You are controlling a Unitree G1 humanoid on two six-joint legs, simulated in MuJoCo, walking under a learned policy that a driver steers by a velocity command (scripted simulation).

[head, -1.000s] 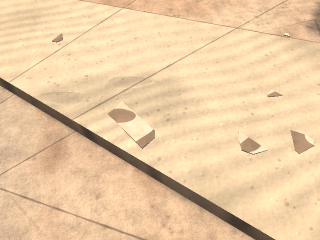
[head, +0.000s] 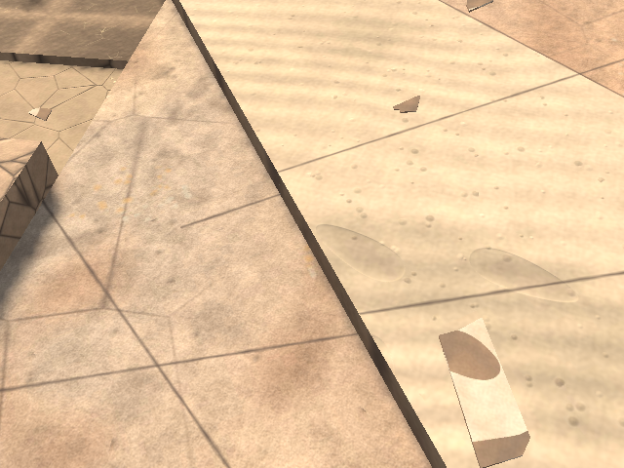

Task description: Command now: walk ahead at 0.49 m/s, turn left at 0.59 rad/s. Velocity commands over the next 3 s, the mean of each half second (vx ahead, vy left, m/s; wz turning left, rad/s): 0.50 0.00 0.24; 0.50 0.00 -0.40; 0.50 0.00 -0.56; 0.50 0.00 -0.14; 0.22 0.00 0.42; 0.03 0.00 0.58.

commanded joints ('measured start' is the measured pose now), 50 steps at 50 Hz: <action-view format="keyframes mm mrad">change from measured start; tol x32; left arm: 1 22 73 9 -33 -2 -23 -5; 50 18 85 36 42 -19 54 11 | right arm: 1 -21 1 9 -74 0 0 16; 50 46 37 32 -6 -10 -46 -30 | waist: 1 -21 -117 14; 16 -135 153 -381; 27 -2 15 36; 43 61 -318 -194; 50 -53 -35 -28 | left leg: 1 -122 48 -24 -34 103 -10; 14 528 -86 128 -651 80 119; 16 1010 414 -612 -759 93 306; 22 496 183 -130 -924 350 140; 33 611 188 115 -970 501 106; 40 722 227 217 -567 1137 58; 42 423 134 251 -75 717 8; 43 50 -76 201 354 -222 -53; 50 -119 47 21 376 -43 -87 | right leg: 1 44 -292 167 -199 219 -112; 13 238 -288 -4 146 849 -68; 15 -161 -199 -44 662 363 -22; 16 -456 -33 17 968 -373 7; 17 -540 -76 151 1012 -283 -6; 36 -540 -95 60 476 99 -36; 41 -31 75 -23 247 45 -130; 43 391 -336 699 80 265 -311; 50 -36 -182 475 -58 315 -256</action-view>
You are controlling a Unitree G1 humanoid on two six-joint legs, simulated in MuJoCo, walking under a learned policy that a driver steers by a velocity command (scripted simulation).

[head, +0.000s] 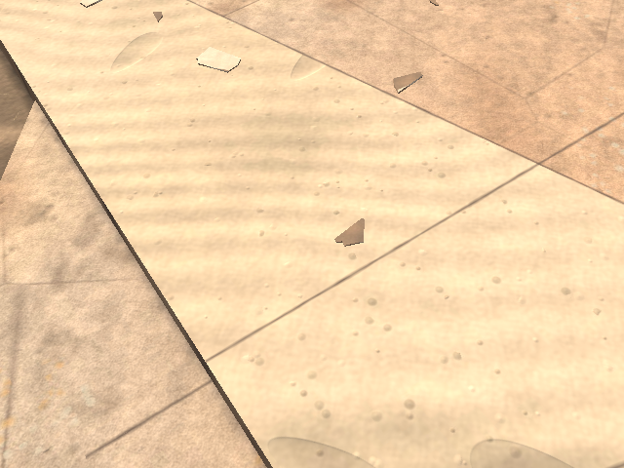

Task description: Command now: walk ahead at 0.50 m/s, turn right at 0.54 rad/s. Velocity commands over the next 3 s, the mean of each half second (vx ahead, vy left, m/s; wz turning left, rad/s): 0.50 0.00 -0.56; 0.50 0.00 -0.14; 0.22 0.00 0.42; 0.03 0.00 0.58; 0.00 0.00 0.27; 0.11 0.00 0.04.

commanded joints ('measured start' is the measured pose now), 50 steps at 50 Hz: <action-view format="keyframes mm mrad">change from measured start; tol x64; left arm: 1 43 116 20 -45 -7 -31 5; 50 24 61 -15 -135 11 -96 -5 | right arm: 1 61 -40 -5 -73 -15 32 9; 50 183 -74 -44 -111 15 61 12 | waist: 1 -46 -7 -34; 50 -56 -95 -12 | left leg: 1 -200 30 10 62 21 -28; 18 -295 -107 115 -691 -131 29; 23 1217 503 -326 -757 1715 152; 30 436 259 -91 -1265 193 88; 37 374 173 120 -1018 1443 125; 40 71 -136 -36 80 -123 21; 50 -141 -19 -85 -201 90 25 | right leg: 1 55 -262 327 -215 368 -169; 19 429 -133 408 187 1242 9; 22 -426 4 248 791 -318 68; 28 -1096 -52 223 1778 -484 -12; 38 149 -17 -64 356 -55 -20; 40 362 -488 830 -13 184 -186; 50 21 -300 185 -263 407 -26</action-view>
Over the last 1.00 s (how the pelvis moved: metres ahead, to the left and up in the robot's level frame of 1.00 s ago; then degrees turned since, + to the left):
0.54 0.02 -0.01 -10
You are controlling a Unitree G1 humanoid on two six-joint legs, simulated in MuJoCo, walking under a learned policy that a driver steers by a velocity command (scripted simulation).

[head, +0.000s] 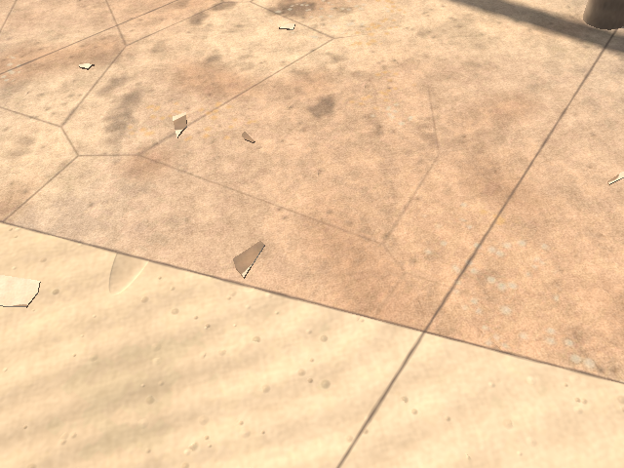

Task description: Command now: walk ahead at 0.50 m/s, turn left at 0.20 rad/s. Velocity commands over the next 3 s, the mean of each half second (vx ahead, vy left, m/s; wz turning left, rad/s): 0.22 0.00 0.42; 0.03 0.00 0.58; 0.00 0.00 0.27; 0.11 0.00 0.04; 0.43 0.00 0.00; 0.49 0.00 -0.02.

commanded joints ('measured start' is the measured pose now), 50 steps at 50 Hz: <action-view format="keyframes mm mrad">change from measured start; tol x16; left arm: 1 3 86 20 -57 -13 -47 13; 16 124 109 9 -112 -10 16 48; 50 -215 161 6 -256 -1 73 56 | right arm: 1 64 -68 -21 -13 -1 13 3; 8 -139 -14 10 -65 -3 2 15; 14 215 -156 -40 11 -29 -29 -2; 20 23 -128 -31 -60 33 32 -30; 50 84 -204 -72 -21 -3 89 6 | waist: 1 -9 -103 52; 12 -2 -142 -37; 16 -30 157 -398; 20 39 -50 -37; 41 9 115 -26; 45 13 -264 37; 50 -29 -157 10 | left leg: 1 -38 9 23 -168 76 -16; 13 393 -115 197 -860 221 88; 14 567 -30 93 -906 487 132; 15 855 268 -228 -712 1271 264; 16 948 371 -468 -814 1257 418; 19 563 214 -300 -980 651 304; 31 442 63 -349 -1081 -49 138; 42 363 15 -485 -1006 36 97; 45 38 -266 -56 -521 -319 -41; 50 113 -145 8 -84 -144 -80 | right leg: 1 82 -233 164 -355 551 -56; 12 348 -259 -55 -20 1137 35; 14 161 -164 -101 419 684 67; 15 -178 -3 -91 752 -315 100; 17 -323 -36 126 931 -209 121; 35 -279 -60 143 323 -51 148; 42 78 11 126 -123 -32 80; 44 258 -274 381 -346 -106 15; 45 159 -459 602 -396 -8 -83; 50 111 -275 206 -261 483 -74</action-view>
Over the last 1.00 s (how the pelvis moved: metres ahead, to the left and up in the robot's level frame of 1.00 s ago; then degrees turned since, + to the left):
0.57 -0.08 0.09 -19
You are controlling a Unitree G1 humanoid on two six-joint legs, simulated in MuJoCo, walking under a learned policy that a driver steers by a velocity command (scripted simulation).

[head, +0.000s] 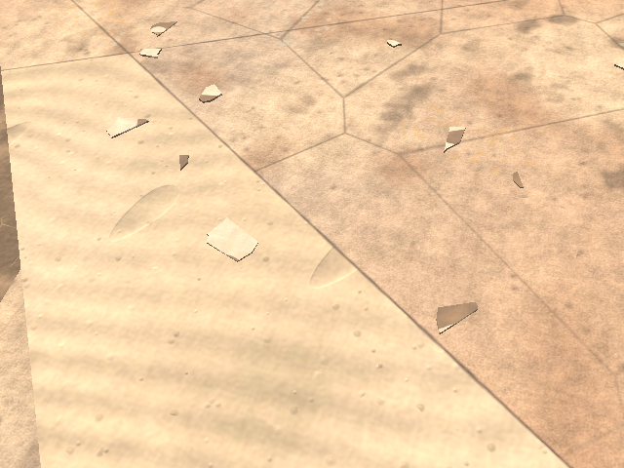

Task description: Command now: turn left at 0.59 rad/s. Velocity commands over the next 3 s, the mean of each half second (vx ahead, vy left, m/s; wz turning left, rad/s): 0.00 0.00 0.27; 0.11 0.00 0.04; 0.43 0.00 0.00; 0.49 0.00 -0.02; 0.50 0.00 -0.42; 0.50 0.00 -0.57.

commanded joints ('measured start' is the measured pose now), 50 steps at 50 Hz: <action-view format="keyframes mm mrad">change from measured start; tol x32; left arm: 1 -55 108 26 -91 2 -14 -2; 50 -26 88 53 209 -7 -24 -46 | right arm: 1 59 -94 -24 -30 8 11 16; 50 261 0 50 273 7 -104 -15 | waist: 1 -18 -186 -41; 50 -112 -54 92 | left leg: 1 -57 52 58 219 9 -34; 16 545 211 14 -766 279 52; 24 386 331 -47 -702 655 183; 43 86 105 136 -425 -110 92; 50 639 179 72 -695 -38 132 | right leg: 1 63 -231 123 -121 418 -140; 14 71 -249 102 5 495 -154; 18 -124 -73 -13 233 -315 32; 31 97 -140 94 -32 170 30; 43 21 -248 344 -252 -644 -134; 50 -371 -120 110 9 -422 -79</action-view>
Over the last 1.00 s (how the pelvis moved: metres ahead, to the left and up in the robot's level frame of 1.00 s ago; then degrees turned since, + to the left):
0.22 -0.02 0.01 33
